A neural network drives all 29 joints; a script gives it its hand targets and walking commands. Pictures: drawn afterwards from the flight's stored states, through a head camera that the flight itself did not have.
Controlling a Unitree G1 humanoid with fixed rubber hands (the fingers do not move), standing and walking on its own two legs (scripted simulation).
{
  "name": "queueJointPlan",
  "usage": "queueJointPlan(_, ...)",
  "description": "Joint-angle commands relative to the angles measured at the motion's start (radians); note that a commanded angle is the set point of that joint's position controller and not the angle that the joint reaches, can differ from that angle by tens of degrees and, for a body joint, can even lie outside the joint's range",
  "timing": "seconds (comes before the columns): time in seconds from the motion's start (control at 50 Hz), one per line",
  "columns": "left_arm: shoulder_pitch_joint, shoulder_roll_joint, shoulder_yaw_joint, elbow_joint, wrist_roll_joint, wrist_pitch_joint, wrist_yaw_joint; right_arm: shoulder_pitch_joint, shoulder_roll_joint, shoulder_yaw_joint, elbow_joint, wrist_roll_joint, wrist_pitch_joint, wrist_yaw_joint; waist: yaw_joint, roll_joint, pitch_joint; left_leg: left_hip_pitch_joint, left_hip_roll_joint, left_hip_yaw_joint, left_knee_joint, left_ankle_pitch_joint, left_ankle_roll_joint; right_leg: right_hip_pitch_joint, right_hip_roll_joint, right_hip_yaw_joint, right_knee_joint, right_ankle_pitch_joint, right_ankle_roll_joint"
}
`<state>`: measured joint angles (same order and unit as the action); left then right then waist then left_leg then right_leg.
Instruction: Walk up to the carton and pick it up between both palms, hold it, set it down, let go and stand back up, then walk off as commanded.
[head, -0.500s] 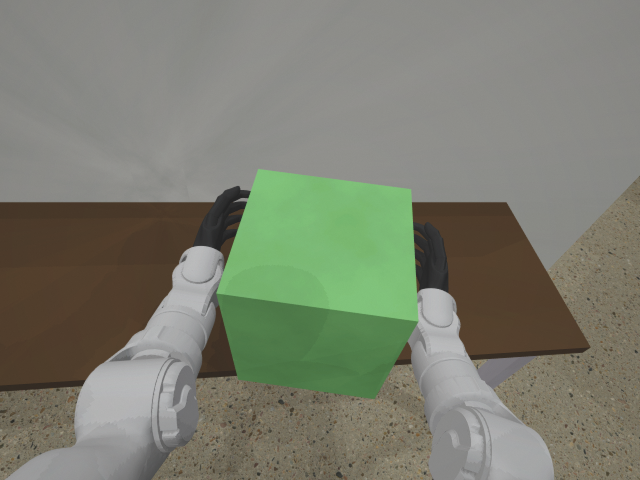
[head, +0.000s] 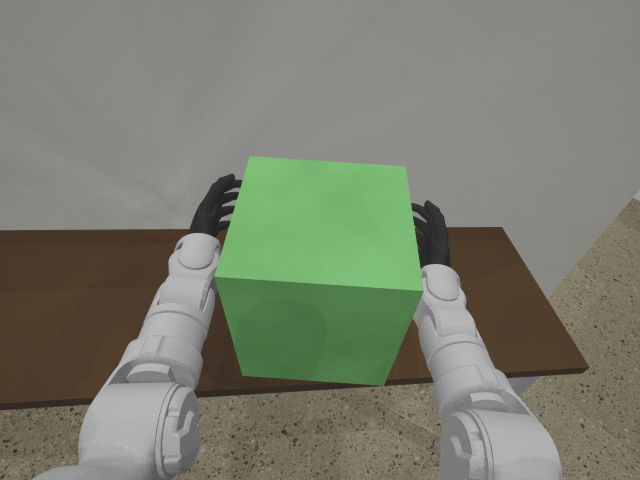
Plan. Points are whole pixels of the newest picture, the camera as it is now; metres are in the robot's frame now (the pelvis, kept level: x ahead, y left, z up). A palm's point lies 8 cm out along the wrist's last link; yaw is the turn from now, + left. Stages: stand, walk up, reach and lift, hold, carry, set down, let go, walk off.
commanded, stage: reach and lift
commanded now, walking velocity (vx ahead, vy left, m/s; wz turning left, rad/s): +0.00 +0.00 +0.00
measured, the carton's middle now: (319, 276) +0.38 -0.03 +0.05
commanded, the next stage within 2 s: hold in 1.52 s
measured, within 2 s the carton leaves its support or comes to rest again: neither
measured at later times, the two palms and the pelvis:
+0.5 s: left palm (187, 228) +0.37 +0.14 +0.16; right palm (434, 256) +0.35 -0.16 +0.13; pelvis -0.01 +0.00 +0.00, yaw +0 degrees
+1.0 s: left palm (177, 218) +0.36 +0.14 +0.18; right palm (436, 244) +0.35 -0.16 +0.15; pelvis -0.02 +0.00 +0.00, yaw +0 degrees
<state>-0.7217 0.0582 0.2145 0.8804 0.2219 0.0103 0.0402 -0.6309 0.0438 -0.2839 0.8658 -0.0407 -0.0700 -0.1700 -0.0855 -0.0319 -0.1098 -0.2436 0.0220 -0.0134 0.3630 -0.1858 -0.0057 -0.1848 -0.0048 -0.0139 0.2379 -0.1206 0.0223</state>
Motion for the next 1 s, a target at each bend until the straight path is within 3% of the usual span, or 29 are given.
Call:
queueJointPlan(0.0,-0.439,-0.726,-0.285,-0.225,-0.043,0.065,-0.143,-0.643,0.552,0.544,-0.325,0.072,-0.005,0.159,0.086,0.066,-0.368,0.315,-0.039,0.029,0.007,0.478,-0.065,0.196,0.058,-0.033,0.013,0.243,-0.011)
queueJointPlan(0.16,-0.412,-0.717,-0.329,-0.427,-0.039,0.223,-0.152,-0.642,0.515,0.569,-0.42,0.125,0.064,0.132,0.064,0.062,-0.331,0.346,-0.042,0.023,0.002,0.471,-0.065,0.212,0.072,-0.046,0.006,0.223,-0.011)
queueJointPlan(0.42,-0.339,-0.691,-0.273,-0.483,0.02,0.415,-0.168,-0.703,0.441,0.514,-0.452,0.145,0.126,0.131,0.066,0.053,-0.18,0.288,-0.039,0.031,-0.064,0.273,-0.038,0.2,0.076,-0.061,-0.009,0.051,-0.021)
queueJointPlan(0.54,-0.357,-0.728,-0.349,-0.581,-0.019,0.447,-0.15,-0.772,0.462,0.577,-0.558,0.178,0.123,0.135,0.072,0.066,-0.272,0.328,-0.033,0.016,-0.044,0.33,-0.045,0.195,0.083,-0.067,0.004,0.079,-0.024)
queueJointPlan(0.7,-0.321,-0.683,-0.326,-0.604,0.007,0.515,-0.151,-0.727,0.414,0.563,-0.539,0.182,0.17,0.129,0.065,0.052,-0.204,0.298,-0.033,0.019,-0.072,0.255,-0.026,0.208,0.075,-0.066,-0.003,0.042,-0.025)
queueJointPlan(0.86,-0.331,-0.709,-0.407,-0.686,-0.039,0.55,-0.142,-0.794,0.431,0.624,-0.651,0.226,0.187,0.117,0.06,0.062,-0.285,0.348,-0.032,0.002,-0.036,0.368,-0.04,0.223,0.083,-0.066,0.009,0.12,-0.019)
queueJointPlan(0.98,-0.321,-0.666,-0.363,-0.675,-0.008,0.579,-0.154,-0.737,0.403,0.591,-0.596,0.215,0.222,0.112,0.053,0.052,-0.213,0.319,-0.034,0.01,-0.062,0.298,-0.03,0.228,0.077,-0.066,0.0,0.085,-0.019)
